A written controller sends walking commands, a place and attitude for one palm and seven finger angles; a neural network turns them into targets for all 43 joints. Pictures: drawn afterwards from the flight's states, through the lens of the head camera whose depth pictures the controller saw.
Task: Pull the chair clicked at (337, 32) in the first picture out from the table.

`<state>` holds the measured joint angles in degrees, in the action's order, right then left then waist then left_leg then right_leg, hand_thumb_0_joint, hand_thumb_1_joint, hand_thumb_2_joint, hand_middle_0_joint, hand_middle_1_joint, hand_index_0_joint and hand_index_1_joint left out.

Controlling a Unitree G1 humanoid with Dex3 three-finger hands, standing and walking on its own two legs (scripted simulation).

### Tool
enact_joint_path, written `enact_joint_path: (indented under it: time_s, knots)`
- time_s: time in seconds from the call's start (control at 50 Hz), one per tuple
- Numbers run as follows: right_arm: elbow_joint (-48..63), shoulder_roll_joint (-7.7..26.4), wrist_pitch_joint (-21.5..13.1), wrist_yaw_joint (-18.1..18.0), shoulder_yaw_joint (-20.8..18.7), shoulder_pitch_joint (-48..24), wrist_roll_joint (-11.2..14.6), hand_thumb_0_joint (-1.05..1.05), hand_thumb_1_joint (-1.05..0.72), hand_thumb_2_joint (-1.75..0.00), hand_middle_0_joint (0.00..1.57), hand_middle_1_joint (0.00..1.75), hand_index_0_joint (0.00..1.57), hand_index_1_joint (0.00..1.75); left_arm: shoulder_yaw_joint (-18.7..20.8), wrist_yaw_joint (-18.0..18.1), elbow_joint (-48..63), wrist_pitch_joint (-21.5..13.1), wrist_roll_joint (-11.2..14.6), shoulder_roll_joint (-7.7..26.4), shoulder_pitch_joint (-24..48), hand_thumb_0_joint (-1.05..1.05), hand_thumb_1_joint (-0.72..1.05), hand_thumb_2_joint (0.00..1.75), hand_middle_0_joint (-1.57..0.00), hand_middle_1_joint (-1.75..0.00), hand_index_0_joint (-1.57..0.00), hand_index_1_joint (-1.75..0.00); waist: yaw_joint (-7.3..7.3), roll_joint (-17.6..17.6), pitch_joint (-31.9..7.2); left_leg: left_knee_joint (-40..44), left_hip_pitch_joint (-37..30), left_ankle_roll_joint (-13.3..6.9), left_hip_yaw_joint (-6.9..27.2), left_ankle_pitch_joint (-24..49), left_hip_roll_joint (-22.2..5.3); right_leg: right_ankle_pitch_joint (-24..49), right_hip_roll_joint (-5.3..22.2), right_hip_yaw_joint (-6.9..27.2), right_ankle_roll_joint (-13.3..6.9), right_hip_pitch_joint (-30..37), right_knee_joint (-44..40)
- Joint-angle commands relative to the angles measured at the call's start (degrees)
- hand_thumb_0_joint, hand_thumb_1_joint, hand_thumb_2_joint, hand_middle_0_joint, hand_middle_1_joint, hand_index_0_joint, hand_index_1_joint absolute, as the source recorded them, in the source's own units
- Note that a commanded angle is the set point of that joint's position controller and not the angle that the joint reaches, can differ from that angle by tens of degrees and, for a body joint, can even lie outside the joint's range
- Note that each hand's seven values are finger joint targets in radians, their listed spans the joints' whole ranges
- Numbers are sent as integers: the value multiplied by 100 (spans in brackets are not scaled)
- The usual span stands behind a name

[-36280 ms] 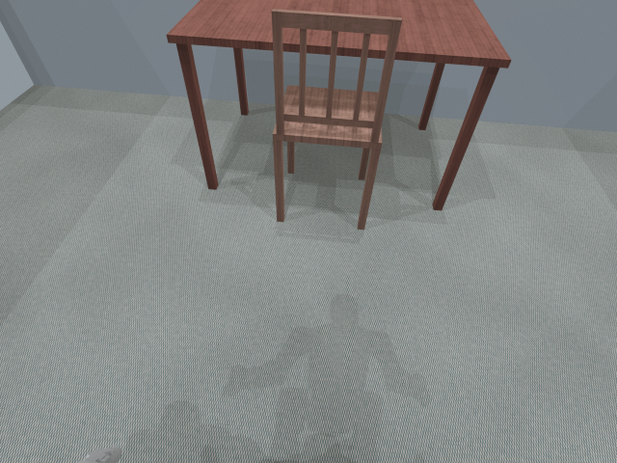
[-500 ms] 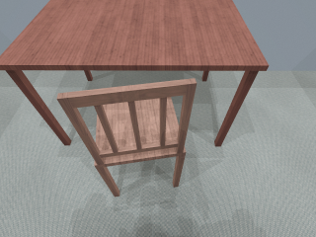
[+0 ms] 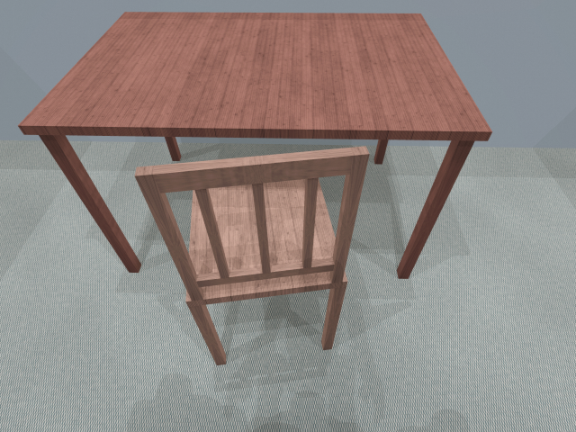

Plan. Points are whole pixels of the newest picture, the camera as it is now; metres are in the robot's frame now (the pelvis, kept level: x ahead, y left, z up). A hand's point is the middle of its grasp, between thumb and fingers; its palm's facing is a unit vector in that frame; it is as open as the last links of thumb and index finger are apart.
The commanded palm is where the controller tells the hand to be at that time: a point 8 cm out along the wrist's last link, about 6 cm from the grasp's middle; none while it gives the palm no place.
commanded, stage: look again from close up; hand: left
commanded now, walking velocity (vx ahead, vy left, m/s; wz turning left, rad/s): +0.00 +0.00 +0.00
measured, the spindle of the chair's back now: (262, 231) +0.49 +0.09 -0.08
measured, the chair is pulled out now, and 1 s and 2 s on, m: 0.15 0.15 0.15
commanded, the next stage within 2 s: shuffle to correct the standing spot in 0.68 s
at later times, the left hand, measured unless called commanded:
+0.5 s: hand out of the picture +0.03 +0.17 -0.17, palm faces +0.03 -0.98 -0.21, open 7.3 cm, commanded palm none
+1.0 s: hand out of the picture +0.01 +0.15 -0.18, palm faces +0.06 -0.98 -0.17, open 7.4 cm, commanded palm none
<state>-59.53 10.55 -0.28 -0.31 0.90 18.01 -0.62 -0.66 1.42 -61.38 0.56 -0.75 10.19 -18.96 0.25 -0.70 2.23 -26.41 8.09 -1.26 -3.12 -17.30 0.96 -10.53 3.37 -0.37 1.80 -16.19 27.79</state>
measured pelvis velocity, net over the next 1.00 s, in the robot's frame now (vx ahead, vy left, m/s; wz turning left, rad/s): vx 0.03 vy -0.02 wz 0.04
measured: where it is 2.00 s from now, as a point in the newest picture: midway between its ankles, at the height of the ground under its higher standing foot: outside the picture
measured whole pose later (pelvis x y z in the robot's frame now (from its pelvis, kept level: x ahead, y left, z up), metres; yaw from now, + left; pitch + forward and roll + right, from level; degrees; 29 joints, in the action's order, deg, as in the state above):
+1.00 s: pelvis +0.03 -0.02 +0.00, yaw +2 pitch -2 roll +1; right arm -65.9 6.3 -0.7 -1.3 0.5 19.2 -1.1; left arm 0.5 1.5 -64.3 0.4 -1.4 8.7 -17.9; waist -0.3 1.5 1.2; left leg -26.4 4.9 0.3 -0.5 -20.0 -0.2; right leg -15.7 2.7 -3.1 0.3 -13.5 30.9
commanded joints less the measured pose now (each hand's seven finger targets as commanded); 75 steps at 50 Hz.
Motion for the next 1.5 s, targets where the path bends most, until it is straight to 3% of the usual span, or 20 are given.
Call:
enact_joint_path:
  time_s: [0.0,0.16,0.32,0.58,0.76,0.9,1.0,1.06,1.08,1.12,1.16,1.2,1.24,1.26,1.28,1.3,1.32,1.38,1.44,1.48]
  knots:
    - [61,492,-142,-74,-103,255,15,0,-90,-90,20,30,20,30,85,30,221,-184,22,570,14,0,90,90,-20,-30,-20,-30,-72,223,184,762,599,-95,542,153,-582,-122,276,383,-345,400,-464]
    - [-281,375,-185,-122,-58,398,17,0,-90,-90,20,30,20,30,91,66,-7,-213,37,476,-64,0,90,90,-20,-30,-20,-30,-34,78,100,659,476,-44,476,813,-609,755,326,294,-367,683,-243]
    - [-423,265,-166,-152,-59,399,6,0,-90,-90,20,30,20,30,109,75,-81,-195,31,402,14,0,90,90,-20,-30,-20,-30,-21,-67,317,683,514,-24,446,825,-613,786,306,287,-382,639,-273]
    - [-477,229,-182,-165,-86,357,3,0,-90,-90,20,30,20,30,150,80,-71,-226,25,400,42,0,90,90,-20,-30,-20,-30,-30,140,2,629,218,-7,406,1186,-620,1326,348,266,-388,826,-249]
    - [-527,185,-164,-167,-83,347,7,0,-90,-90,20,30,20,30,142,78,-103,-206,20,362,12,0,90,90,-20,-30,-20,-30,-27,64,210,725,276,-1,411,951,-618,955,319,274,-381,717,-387]
    - [-519,268,-109,-155,-162,350,-53,0,-90,-90,20,30,20,30,167,17,-109,-100,-40,230,-105,0,90,90,-20,-30,-20,-30,-32,-222,651,1119,690,-257,989,-378,-907,-662,24,-217,-316,320,-19]
    - [-511,285,-108,-226,-234,502,-81,0,-90,-90,20,30,20,30,219,-10,-68,-94,-75,186,-270,0,90,90,-20,-30,-20,-30,-23,-454,714,832,727,-400,1166,514,-1013,-341,-1,-392,-350,214,285]
    - [-457,216,-113,-252,-245,539,-80,0,-90,-90,20,30,20,30,277,-5,-132,-121,-67,269,-598,0,90,90,-20,-30,-20,-30,43,-54,409,138,907,-275,753,884,-725,520,225,-202,-436,690,206]
    - [-436,116,-116,-255,-228,572,-72,0,-90,-90,20,30,20,30,300,1,-171,-136,-66,348,-721,0,90,90,-20,-30,-20,-30,59,355,260,-199,1037,-187,490,758,-528,986,416,-47,-500,953,102]
    - [-387,-65,-77,-261,-230,579,-59,0,-90,-90,20,30,20,30,350,29,-222,-130,-63,520,-926,0,90,90,-20,-30,-20,-30,100,1177,102,-975,1399,-52,17,-231,-195,1578,905,389,-756,1307,-290]
    - [-312,-117,-41,-272,-223,372,-47,0,-90,-90,20,30,20,30,337,62,-204,-123,-92,521,-935,0,90,90,-20,-30,-20,-30,141,1372,50,-1707,1536,-30,-36,-1400,-215,2140,1190,634,-1167,1266,-511]
    - [-351,-207,-13,-239,-211,362,-40,0,-90,-90,20,30,20,30,309,81,-134,-82,-97,446,-695,0,90,90,-20,-30,-20,-30,13,822,132,-1382,1246,-41,-146,-1157,-310,1773,1128,333,-1280,868,-394]
    - [-552,-209,-91,-215,-191,853,-77,0,-90,-90,20,30,20,30,278,78,-35,-35,-38,306,-285,0,90,90,-20,-30,-20,-30,-275,324,24,185,201,-73,-21,240,-407,997,675,-262,-846,270,384]
    - [-655,151,-156,-248,-269,1205,-134,0,-90,-90,20,30,20,30,242,56,87,-27,-27,69,-216,0,90,90,-20,-30,-20,-30,-384,-771,-37,725,-257,-367,1181,1248,-1244,2,119,-764,-474,-371,1343]
    - [-719,492,-141,-316,-338,1428,-174,0,-90,-90,20,30,20,30,189,30,216,-36,-48,-60,-108,0,90,90,-20,-30,-20,-30,-450,-1544,77,921,-659,-879,2344,2920,-2141,-1867,-222,-815,-268,-1333,2149]
    - [-739,581,-106,-327,-343,1482,-185,0,-90,-90,20,30,20,30,234,50,328,9,-111,158,139,0,90,90,-20,-30,-20,-30,-539,-1403,304,799,-599,-1221,2499,3772,-2467,-2513,-153,-393,-328,-1615,2934]
    - [-687,526,-106,-341,-332,1327,-185,0,-90,-90,20,30,20,30,290,52,353,36,-124,233,250,0,90,90,-20,-30,-20,-30,-451,-1359,514,712,-329,-1231,2235,4087,-2404,-2415,-10,-118,-350,-1713,3301]
    - [-360,545,-124,-360,-337,624,-194,0,-90,-90,20,30,20,30,317,-70,366,55,-52,37,133,0,90,90,-20,-30,-20,-30,-188,-1026,603,608,50,-1005,1611,3521,-2024,-1972,59,-56,-324,-1454,3206]
    - [-180,734,-70,-339,-417,306,-227,0,-90,-90,20,30,20,30,319,-123,434,73,-17,-72,69,0,90,90,-20,-30,-20,-30,-92,-938,393,499,221,-684,1176,2927,-1709,-1696,-57,-327,-254,-740,1877]
    - [-109,866,-2,-305,-501,190,-191,0,-90,-90,20,30,20,30,362,-130,418,54,-18,-20,-141,0,90,90,-20,-30,-20,-30,24,-924,187,199,319,-452,1002,2289,-1518,-896,-237,-586,-186,-131,797]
